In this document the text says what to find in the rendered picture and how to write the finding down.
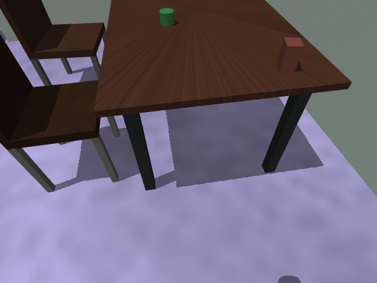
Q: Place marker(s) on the table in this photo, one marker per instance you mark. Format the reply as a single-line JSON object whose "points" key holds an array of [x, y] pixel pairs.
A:
{"points": [[217, 51]]}

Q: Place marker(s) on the chair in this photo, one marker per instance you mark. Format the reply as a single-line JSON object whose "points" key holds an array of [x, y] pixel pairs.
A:
{"points": [[34, 116], [42, 40]]}

